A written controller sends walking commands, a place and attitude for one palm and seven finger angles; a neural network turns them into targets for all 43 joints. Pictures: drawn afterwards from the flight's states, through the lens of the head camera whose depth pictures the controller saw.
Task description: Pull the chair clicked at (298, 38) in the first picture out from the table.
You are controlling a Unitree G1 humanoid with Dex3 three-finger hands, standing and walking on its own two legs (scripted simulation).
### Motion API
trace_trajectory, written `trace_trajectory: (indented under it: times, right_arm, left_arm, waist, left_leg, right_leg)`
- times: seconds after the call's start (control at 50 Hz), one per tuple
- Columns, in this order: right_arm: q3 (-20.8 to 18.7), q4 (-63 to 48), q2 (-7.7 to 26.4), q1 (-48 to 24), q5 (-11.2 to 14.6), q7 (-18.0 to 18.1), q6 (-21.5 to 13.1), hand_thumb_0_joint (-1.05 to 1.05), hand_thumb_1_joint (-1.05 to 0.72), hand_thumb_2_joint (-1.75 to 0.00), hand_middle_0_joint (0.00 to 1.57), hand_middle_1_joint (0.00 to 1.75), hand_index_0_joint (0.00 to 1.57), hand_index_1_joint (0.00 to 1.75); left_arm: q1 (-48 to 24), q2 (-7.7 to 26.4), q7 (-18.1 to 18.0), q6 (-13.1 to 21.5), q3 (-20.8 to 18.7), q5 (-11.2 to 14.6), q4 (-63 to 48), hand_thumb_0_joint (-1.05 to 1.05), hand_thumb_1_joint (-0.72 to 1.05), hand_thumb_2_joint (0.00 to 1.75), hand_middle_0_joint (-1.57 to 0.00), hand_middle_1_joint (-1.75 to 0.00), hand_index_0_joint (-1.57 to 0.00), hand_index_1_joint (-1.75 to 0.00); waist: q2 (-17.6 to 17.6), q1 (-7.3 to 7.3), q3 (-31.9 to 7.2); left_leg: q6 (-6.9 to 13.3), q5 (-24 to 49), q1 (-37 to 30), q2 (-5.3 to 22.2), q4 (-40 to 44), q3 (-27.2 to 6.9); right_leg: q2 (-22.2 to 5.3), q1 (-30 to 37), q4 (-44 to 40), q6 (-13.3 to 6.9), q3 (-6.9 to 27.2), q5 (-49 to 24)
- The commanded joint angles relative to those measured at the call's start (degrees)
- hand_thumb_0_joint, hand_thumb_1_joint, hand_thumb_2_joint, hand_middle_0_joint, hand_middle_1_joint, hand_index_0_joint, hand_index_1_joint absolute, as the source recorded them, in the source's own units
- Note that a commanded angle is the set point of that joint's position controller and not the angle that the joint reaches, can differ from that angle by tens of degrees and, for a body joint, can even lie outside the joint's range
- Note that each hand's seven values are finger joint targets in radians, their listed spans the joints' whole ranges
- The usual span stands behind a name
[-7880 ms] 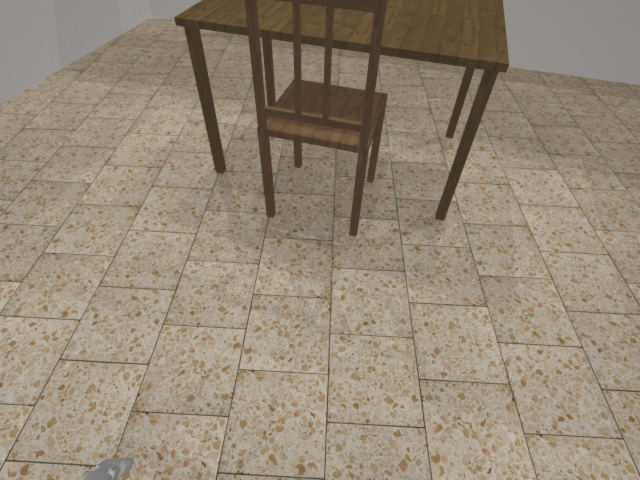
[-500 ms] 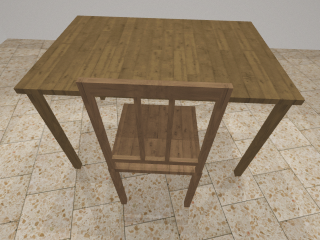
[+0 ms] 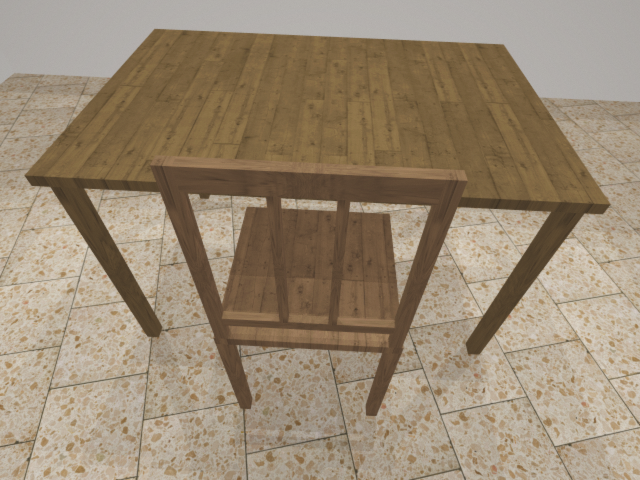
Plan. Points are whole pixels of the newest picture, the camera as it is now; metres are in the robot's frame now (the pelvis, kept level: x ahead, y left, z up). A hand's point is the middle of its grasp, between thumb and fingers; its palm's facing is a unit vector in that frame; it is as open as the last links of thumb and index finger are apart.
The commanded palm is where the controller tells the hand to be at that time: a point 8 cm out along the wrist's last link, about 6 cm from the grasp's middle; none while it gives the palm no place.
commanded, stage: look again from close up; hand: left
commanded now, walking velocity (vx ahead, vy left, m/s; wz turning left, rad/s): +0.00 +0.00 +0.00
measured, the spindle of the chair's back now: (279, 266) +0.46 +0.10 -0.06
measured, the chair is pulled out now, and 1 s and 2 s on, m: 0.00 0.00 0.00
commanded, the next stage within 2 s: none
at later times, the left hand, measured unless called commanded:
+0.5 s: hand out of the picture -0.03 +0.15 -0.18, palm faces +0.04 -0.99 -0.17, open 7.4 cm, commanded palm none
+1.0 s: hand out of the picture -0.03 +0.14 -0.18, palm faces +0.05 -0.99 -0.15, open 7.4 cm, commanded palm none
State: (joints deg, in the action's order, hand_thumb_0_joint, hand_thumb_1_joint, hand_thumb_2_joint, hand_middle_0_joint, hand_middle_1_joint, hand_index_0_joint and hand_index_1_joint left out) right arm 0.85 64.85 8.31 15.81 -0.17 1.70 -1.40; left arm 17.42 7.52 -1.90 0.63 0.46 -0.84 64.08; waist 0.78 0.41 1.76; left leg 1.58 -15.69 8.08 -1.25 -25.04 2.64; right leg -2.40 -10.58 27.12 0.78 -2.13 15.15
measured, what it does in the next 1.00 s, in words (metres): stands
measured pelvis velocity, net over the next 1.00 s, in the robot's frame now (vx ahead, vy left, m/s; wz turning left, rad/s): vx -0.01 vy -0.02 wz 0.00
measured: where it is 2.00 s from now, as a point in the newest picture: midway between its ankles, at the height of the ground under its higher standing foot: outside the picture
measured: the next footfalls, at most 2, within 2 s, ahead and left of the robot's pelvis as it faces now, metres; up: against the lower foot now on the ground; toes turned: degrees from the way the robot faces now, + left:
none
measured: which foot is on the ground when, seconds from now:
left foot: down 0.00-1.00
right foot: down 0.00-1.00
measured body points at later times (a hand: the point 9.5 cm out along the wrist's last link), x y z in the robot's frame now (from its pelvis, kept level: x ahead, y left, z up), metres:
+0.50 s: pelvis -0.01 -0.01 +0.00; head +0.00 -0.01 +0.45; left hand -0.03 +0.20 -0.16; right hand -0.02 -0.22 -0.16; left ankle -0.02 +0.10 -0.74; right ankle -0.01 -0.13 -0.74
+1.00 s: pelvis -0.01 -0.02 +0.00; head +0.00 -0.02 +0.45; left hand -0.04 +0.19 -0.16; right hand -0.02 -0.22 -0.16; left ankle -0.02 +0.10 -0.74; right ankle -0.01 -0.13 -0.74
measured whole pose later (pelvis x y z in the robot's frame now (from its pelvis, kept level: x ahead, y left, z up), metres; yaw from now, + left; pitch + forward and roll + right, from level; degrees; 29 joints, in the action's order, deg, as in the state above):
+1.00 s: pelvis -0.01 -0.02 +0.00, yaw +0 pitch -1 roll +1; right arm 0.8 65.4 6.7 17.3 -0.1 1.7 -1.1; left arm 19.4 6.7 -1.8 1.0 0.4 -0.8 63.8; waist 0.8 0.6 1.5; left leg 0.3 -14.3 8.7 -0.1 -24.2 2.1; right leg -1.2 -11.2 26.5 -0.6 -2.7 14.1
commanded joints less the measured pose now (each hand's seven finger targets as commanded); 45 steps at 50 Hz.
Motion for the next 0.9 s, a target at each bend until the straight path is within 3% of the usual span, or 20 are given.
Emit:
trace_trajectory:
  times: [0.0, 0.38, 0.4, 0.54, 0.64, 0.72, 0.88]
  right_arm:
    - [-0.8, -1.3, 4.5, 3.2, 0.0, 0.3, -0.8, 0.0, -0.9, -0.9, 0.2, 0.3, 0.2, 0.3]
    - [-0.7, -0.8, 4.1, 4.0, 0.0, 0.2, -0.6, 0.0, -0.9, -0.9, 0.2, 0.3, 0.2, 0.3]
    - [-0.7, -0.8, 3.8, 3.8, 0.1, 0.2, -0.5, 0.0, -0.9, -0.9, 0.2, 0.3, 0.2, 0.3]
    - [-0.6, -0.7, 3.7, 4.6, 0.0, 0.2, -0.7, 0.0, -0.9, -0.9, 0.2, 0.3, 0.2, 0.3]
    - [-0.7, -0.8, 3.3, 4.5, 0.0, 0.2, -0.5, 0.0, -0.9, -0.9, 0.2, 0.3, 0.2, 0.3]
    - [-0.7, -0.6, 3.1, 4.7, 0.0, 0.2, -0.5, 0.0, -0.9, -0.9, 0.2, 0.3, 0.2, 0.3]
    - [-0.7, -0.6, 2.9, 5.1, 0.0, 0.3, -0.5, 0.0, -0.9, -0.9, 0.2, 0.3, 0.2, 0.3]
  left_arm:
    - [4.6, 5.7, -0.3, 0.6, -0.9, 0.0, -1.4, 0.0, 0.9, 0.9, -0.2, -0.3, -0.2, -0.3]
    - [5.7, 5.1, -0.2, 0.7, -0.8, 0.1, -1.5, 0.0, 0.9, 0.9, -0.2, -0.3, -0.2, -0.3]
    - [5.5, 5.2, -0.2, 0.6, -0.8, 0.1, -1.5, 0.0, 0.9, 0.9, -0.2, -0.3, -0.2, -0.3]
    - [6.1, 5.1, -0.2, 0.7, -0.9, 0.1, -1.5, 0.0, 0.9, 0.9, -0.2, -0.3, -0.2, -0.3]
    - [6.6, 4.8, -0.2, 0.7, -0.9, 0.1, -1.4, 0.0, 0.9, 0.9, -0.2, -0.3, -0.2, -0.3]
    - [6.6, 4.8, -0.2, 0.7, -0.9, 0.1, -1.5, 0.0, 0.9, 0.9, -0.2, -0.3, -0.2, -0.3]
    - [7.2, 4.5, -0.2, 0.9, -0.9, 0.1, -1.3, 0.0, 0.9, 0.9, -0.2, -0.3, -0.2, -0.3]
  waist:
    - [-0.3, 0.33, 2.6]
    - [-0.4, 0.24, 2.3]
    - [-0.4, 0.41, 3.9]
    - [-0.9, 0.36, 2.2]
    - [0.5, 0.47, 3.4]
    - [-0.7, 0.38, 3.7]
    - [-0.1, 0.4, 2.2]
  left_leg:
    - [0.7, 11.5, 2.5, 6.1, 5.2, -5.3]
    - [0.4, 8.5, 2.3, 6.0, 5.8, -5.2]
    - [0.4, 6.9, 3.3, 5.9, 6.4, -5.1]
    - [0.4, 8.1, 2.8, 5.9, 6.0, -5.2]
    - [0.3, 7.3, 3.3, 5.6, 5.7, -5.0]
    - [0.2, 7.0, 3.7, 5.5, 5.7, -5.0]
    - [0.2, 8.1, 2.6, 5.6, 5.2, -4.9]
  right_leg:
    - [-3.8, -0.5, -4.5, -2.2, 3.5, -10.2]
    - [-3.7, -1.5, -5.6, -2.5, 4.2, -7.1]
    - [-3.5, -1.9, -6.2, -2.4, 4.0, -5.6]
    - [-3.6, -1.5, -5.6, -2.6, 4.2, -6.7]
    - [-3.7, -2.4, -6.1, -2.6, 4.4, -5.6]
    - [-3.6, -2.5, -6.3, -2.7, 4.5, -5.1]
    - [-3.7, -2.1, -6.3, -2.8, 4.6, -6.1]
